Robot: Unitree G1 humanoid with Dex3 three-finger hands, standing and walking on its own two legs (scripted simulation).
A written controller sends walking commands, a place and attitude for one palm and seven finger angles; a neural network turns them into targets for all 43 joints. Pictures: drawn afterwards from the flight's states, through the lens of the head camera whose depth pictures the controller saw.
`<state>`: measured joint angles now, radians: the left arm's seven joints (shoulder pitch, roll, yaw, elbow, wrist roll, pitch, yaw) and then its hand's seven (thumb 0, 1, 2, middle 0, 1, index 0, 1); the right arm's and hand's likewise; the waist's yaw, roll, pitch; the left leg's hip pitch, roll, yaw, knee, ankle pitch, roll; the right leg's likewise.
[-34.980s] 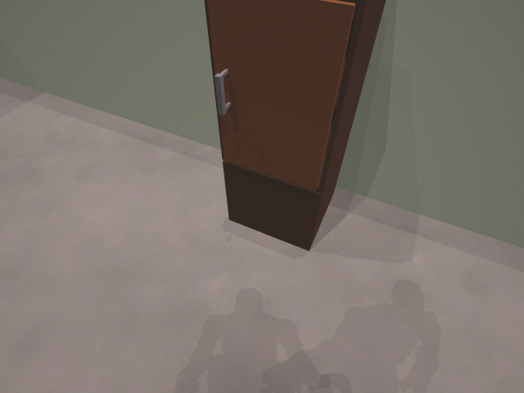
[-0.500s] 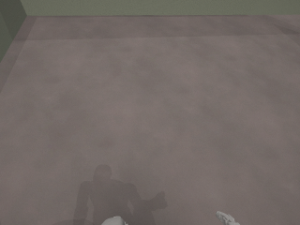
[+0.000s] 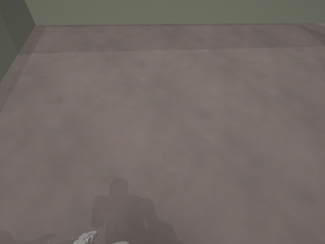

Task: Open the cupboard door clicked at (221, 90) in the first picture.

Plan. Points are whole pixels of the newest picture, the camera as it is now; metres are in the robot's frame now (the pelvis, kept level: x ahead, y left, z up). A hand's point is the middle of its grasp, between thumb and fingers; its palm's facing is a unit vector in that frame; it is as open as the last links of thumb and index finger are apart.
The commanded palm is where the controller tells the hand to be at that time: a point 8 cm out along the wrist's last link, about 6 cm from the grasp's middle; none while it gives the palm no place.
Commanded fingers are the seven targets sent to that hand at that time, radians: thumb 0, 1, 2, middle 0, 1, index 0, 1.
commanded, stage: turn to face it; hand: left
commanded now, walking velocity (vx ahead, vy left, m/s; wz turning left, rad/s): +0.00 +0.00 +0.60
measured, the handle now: out of the picture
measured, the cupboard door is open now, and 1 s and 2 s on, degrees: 38 38 38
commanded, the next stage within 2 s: none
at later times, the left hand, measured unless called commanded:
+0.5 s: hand out of the picture +0.09 +0.19 -0.15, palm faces +0.30 -0.90 -0.31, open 7.4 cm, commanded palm none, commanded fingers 0.00 0.90 0.90 -0.20 -0.30 -0.20 -0.30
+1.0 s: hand out of the picture -0.02 +0.17 -0.18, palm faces +0.62 -0.75 -0.25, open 7.4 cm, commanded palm none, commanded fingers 0.00 0.90 0.90 -0.20 -0.30 -0.20 -0.30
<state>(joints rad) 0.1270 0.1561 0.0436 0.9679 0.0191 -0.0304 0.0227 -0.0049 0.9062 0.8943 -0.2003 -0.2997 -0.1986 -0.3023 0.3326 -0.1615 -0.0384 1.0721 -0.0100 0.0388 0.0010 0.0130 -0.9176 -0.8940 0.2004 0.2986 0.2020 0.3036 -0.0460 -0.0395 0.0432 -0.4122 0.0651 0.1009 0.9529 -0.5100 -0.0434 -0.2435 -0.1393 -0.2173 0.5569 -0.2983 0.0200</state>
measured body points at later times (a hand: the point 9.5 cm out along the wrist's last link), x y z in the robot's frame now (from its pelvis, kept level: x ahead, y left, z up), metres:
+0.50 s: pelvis +0.06 -0.04 -0.01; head +0.10 -0.05 +0.44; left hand +0.08 +0.24 -0.13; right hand +0.20 -0.28 -0.16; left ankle +0.03 +0.11 -0.71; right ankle +0.09 -0.15 -0.74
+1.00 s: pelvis +0.07 -0.04 +0.00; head +0.09 +0.01 +0.44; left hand -0.05 +0.20 -0.16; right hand +0.30 -0.18 -0.13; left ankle +0.00 +0.05 -0.73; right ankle +0.12 -0.18 -0.66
